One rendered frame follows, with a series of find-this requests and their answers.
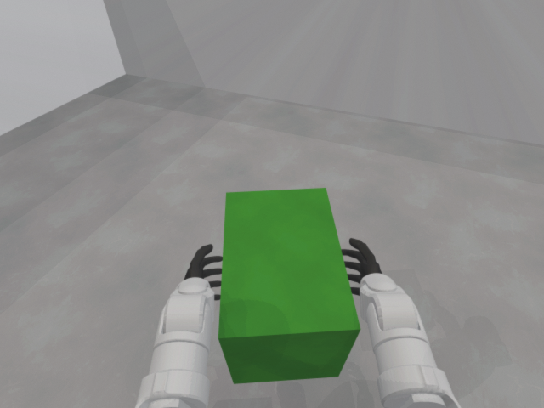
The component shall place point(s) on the robot right forearm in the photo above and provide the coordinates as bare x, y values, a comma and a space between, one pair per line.
409, 377

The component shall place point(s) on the robot left hand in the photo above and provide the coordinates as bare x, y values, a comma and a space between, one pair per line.
199, 262

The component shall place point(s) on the robot left forearm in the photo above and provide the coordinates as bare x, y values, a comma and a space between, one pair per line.
178, 369

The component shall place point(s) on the carton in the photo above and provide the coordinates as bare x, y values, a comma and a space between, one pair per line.
286, 307

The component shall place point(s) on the robot right hand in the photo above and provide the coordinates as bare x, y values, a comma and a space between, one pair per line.
367, 262

